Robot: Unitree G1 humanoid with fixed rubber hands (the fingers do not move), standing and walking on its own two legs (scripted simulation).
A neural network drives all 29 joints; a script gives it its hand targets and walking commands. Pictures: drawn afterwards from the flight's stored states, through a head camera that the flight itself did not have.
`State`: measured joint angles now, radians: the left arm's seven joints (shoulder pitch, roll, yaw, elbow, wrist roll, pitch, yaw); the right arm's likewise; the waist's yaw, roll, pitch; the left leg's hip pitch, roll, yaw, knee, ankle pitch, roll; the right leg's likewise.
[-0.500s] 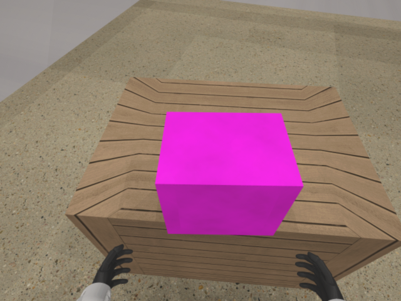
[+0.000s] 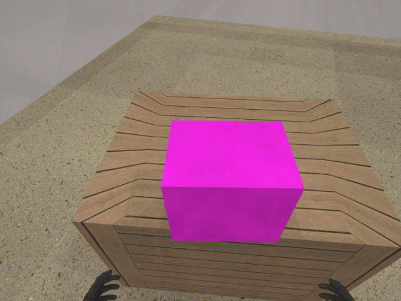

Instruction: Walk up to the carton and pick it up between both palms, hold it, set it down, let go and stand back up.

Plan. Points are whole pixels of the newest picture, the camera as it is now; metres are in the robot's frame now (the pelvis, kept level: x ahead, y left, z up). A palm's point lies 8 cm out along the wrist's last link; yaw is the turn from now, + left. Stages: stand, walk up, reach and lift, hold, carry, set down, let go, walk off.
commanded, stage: stand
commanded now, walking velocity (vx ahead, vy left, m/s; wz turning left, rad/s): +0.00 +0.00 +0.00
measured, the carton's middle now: (225, 182) +0.41 -0.02 -0.03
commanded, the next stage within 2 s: none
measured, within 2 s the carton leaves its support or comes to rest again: neither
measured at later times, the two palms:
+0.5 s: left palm out of the picture +0.01 +0.28 -0.12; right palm out of the picture +0.00 -0.24 -0.11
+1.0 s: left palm out of the picture -0.01 +0.28 -0.13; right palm out of the picture +0.00 -0.24 -0.12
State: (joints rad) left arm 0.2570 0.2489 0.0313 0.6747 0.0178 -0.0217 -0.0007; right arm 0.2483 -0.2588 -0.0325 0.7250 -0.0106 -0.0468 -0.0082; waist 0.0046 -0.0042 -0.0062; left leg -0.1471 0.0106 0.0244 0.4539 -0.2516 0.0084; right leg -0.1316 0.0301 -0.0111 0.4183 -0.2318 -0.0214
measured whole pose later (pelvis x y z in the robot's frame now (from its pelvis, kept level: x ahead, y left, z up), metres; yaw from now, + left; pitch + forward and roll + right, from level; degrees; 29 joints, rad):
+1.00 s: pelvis -0.04 +0.02 -0.01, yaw -1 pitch -2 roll +0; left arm 0.41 0.25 0.00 0.82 0.01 -0.02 0.02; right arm 0.38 -0.26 -0.01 0.77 -0.01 -0.01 -0.01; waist 0.00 0.00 -0.01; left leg -0.25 -0.02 0.07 0.50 -0.21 0.04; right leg -0.26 0.00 0.04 0.50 -0.20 0.02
